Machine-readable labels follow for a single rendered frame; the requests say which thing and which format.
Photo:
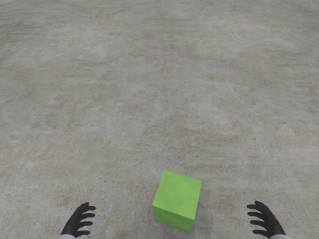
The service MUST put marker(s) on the robot left hand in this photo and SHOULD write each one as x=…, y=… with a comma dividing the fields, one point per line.
x=73, y=224

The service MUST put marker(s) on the robot right hand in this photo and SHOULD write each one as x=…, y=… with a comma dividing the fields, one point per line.
x=270, y=223

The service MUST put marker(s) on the carton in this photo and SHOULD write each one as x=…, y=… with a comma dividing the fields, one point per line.
x=176, y=200

